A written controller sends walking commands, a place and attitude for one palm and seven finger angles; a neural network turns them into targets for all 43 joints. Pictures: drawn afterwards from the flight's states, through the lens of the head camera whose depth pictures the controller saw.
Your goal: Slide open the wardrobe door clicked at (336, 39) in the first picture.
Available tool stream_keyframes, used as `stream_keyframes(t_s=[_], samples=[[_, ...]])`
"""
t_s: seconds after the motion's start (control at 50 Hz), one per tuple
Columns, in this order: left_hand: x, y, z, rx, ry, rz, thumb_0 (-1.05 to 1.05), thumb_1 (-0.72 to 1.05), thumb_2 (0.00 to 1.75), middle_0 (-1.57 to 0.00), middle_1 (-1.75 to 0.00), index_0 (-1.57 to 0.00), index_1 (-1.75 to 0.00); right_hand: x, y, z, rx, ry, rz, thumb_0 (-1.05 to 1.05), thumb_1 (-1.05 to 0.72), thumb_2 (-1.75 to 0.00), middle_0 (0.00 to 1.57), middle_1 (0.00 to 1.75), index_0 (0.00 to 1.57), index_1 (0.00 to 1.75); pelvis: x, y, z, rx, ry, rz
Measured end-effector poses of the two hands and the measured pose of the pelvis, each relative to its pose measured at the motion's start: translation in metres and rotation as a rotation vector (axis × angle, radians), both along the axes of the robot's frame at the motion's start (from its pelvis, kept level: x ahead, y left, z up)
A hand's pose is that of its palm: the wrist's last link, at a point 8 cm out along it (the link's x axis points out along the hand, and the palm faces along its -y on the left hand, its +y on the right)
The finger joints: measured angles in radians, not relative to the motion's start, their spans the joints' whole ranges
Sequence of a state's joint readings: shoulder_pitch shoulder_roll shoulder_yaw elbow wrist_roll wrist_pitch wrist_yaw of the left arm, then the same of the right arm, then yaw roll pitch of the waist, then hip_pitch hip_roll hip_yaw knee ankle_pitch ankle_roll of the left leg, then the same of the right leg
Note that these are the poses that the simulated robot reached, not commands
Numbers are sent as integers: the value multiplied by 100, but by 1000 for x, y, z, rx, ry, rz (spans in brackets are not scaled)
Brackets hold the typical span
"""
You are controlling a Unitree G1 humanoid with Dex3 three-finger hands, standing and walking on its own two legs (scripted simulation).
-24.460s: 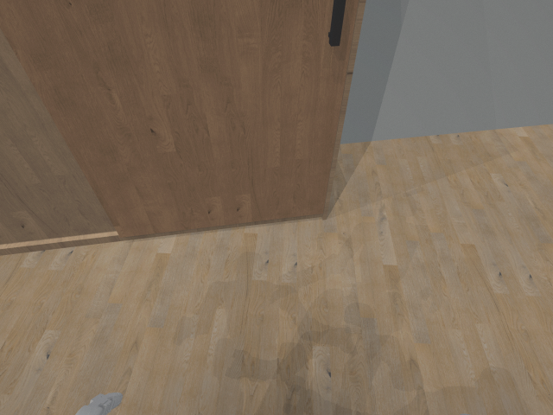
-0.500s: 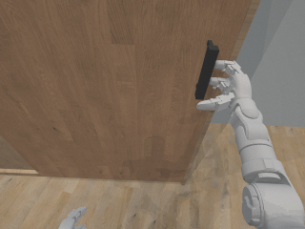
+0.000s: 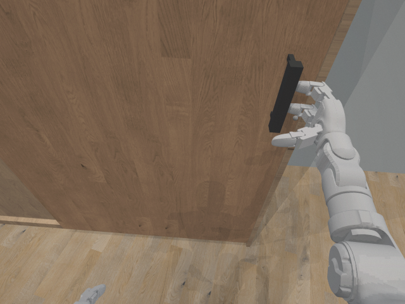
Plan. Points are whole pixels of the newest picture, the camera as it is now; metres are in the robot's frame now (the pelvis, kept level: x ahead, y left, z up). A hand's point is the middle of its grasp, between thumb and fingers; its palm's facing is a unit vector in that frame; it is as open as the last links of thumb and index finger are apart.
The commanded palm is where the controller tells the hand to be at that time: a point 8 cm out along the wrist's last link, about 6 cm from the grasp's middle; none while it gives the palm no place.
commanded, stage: move the hooked fingers beside the handle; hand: right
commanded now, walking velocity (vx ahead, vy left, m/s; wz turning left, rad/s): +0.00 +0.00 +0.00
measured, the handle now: (282, 94) +0.52 -0.11 +0.17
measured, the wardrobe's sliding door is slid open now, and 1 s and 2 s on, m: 0.00 0.00 0.00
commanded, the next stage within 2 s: feel for the door with the fingertips in 1.90 s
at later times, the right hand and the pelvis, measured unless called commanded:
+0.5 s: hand (301, 116) +0.45 -0.14 +0.17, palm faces +0.00 +1.00 +0.02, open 14.0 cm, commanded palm +0.42 -0.20 +0.17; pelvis +0.00 +0.01 +0.00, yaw +0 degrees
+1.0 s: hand (311, 114) +0.46 -0.16 +0.17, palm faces -0.01 +1.00 +0.02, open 14.0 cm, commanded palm +0.43 -0.22 +0.17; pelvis +0.01 +0.00 +0.00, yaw +1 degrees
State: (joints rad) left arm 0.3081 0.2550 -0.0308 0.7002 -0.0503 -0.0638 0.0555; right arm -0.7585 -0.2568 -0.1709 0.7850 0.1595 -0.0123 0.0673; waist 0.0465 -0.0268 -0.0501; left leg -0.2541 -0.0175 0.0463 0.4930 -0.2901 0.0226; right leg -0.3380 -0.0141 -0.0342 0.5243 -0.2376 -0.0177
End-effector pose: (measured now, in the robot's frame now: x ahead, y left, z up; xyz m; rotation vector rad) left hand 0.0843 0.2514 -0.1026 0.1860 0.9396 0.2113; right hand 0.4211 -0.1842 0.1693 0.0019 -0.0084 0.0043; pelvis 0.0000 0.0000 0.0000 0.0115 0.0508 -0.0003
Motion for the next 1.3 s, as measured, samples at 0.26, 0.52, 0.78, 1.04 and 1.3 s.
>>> stream_keyframes(t_s=[0.26,0.52,0.78,1.04,1.3], samples=[[11,2,2,-8,-21,-4,1,90,90,-20,-30,-20,-30,-2,-1,5,4,-11,8,-1,50,-30,28,119,28,120,2,5,1,-3,-4,1],[12,8,4,9,-6,8,1,90,90,-20,-30,-20,-30,7,-15,0,12,15,-11,-1,50,-30,30,120,30,120,4,8,1,-4,9,4],[5,10,1,21,36,31,1,90,90,-20,-30,-20,-30,11,-30,-2,12,18,4,-1,50,-30,30,120,30,120,11,3,0,-1,20,5],[13,0,3,13,18,30,1,90,90,-20,-30,-20,-30,14,-36,1,15,6,3,-1,50,-30,30,120,30,120,14,-3,0,1,24,13],[14,-3,3,21,20,11,1,90,90,-20,-30,-20,-30,12,-35,-1,6,19,11,-1,50,-30,30,120,30,120,9,-5,-1,4,22,0]])
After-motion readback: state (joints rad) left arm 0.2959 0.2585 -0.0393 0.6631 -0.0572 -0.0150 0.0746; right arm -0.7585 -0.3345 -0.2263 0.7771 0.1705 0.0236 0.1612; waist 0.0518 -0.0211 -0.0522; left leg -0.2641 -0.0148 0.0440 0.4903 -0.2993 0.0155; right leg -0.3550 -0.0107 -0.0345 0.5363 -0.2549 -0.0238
